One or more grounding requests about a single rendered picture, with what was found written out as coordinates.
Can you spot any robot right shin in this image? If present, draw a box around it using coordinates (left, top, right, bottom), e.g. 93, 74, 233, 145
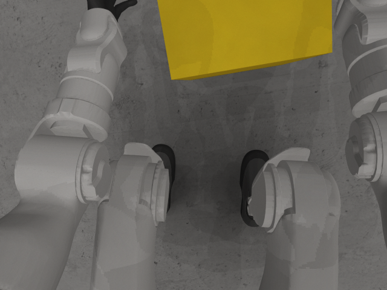
247, 147, 341, 224

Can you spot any robot left forearm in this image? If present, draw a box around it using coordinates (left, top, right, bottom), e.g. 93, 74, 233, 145
15, 8, 127, 189

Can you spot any robot right forearm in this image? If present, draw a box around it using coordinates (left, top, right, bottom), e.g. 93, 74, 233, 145
334, 0, 387, 118

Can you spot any carton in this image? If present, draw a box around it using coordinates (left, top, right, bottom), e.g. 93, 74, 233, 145
157, 0, 332, 80

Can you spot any left robot hand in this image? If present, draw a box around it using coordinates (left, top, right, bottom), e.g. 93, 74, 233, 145
87, 0, 137, 22

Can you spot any robot left upper arm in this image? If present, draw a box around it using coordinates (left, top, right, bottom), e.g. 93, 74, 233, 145
0, 134, 112, 290

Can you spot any right robot foot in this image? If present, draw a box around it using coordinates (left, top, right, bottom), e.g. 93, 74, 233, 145
239, 150, 269, 227

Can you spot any robot right upper arm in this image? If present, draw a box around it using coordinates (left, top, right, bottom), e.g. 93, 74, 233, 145
345, 111, 387, 249

